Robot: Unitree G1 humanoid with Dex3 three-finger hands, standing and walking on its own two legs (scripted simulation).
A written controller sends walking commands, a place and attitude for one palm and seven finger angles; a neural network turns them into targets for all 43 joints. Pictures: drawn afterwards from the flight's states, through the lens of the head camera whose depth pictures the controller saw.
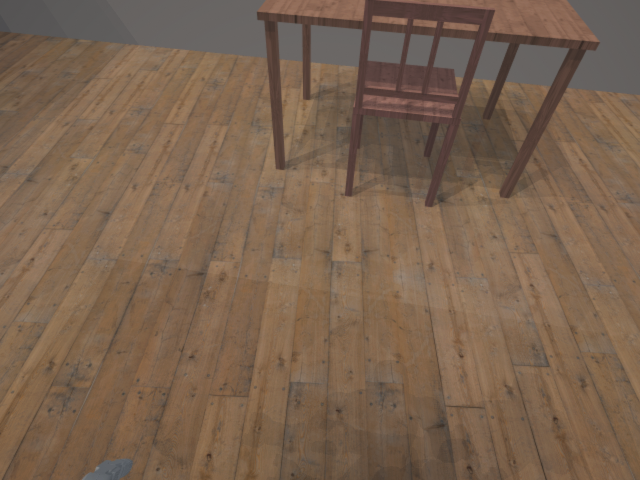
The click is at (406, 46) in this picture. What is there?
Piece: chair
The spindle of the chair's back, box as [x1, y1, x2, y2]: [396, 19, 413, 90]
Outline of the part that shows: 413,19 408,19 396,90 400,89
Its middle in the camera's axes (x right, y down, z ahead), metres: +0.29 -0.63 +1.34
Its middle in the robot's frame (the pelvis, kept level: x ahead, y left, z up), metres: +1.43 -0.23 -0.10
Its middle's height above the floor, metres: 0.67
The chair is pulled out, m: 0.00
